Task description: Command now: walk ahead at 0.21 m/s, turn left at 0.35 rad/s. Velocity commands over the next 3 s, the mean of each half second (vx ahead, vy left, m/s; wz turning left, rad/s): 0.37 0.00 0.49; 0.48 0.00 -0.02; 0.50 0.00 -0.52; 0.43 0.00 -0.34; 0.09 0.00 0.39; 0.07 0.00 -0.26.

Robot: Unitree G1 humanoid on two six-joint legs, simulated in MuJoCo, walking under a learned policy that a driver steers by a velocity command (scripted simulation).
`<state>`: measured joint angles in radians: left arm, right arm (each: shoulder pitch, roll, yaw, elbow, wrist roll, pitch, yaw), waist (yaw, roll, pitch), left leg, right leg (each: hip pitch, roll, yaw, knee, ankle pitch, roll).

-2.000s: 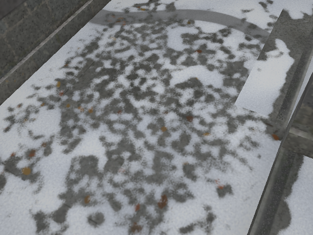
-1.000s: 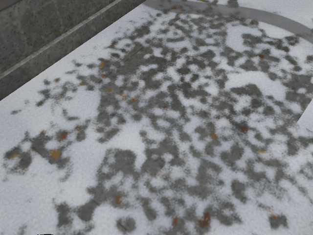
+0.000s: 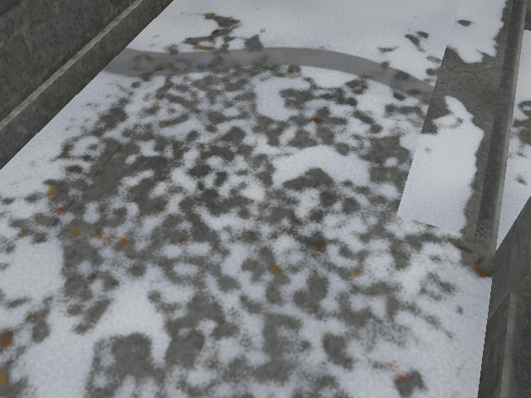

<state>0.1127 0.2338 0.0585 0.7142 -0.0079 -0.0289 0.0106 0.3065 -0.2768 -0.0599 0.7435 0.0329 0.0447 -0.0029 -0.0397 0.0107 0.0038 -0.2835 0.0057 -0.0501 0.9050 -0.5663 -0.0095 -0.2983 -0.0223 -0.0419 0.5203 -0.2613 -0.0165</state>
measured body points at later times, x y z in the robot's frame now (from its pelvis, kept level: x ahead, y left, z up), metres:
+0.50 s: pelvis +0.12 +0.12 +0.02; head +0.14 +0.16 +0.46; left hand +0.28 +0.41 -0.07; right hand +0.17 -0.14 -0.09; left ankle +0.03 +0.18 -0.73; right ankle +0.30 -0.03 -0.67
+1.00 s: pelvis +0.42 +0.17 +0.01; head +0.45 +0.18 +0.46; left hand +0.38 +0.44 -0.11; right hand +0.67 -0.03 -0.07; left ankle +0.49 +0.36 -0.67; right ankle +0.42 +0.09 -0.73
